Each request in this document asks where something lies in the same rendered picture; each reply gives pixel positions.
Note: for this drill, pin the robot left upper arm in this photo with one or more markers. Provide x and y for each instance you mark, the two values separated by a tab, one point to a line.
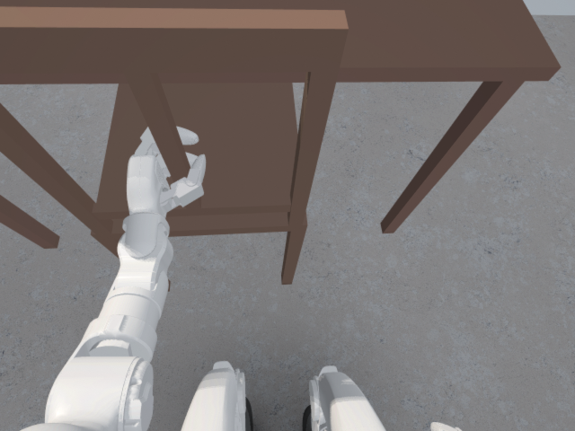
102	393

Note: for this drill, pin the right robot thigh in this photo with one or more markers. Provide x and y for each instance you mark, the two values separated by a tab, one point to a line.
336	400

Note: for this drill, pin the left robot hand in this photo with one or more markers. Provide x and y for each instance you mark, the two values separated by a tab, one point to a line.
147	173

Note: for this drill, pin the chair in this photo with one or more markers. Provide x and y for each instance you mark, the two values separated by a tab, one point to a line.
259	170

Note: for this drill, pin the left robot forearm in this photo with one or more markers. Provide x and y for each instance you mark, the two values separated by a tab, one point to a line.
127	323

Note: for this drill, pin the robot thigh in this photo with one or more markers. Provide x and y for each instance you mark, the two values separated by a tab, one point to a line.
336	400
219	398

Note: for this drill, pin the left robot thigh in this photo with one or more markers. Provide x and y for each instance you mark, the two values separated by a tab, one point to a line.
219	398

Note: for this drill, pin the table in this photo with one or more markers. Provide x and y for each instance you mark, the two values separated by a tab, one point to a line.
496	42

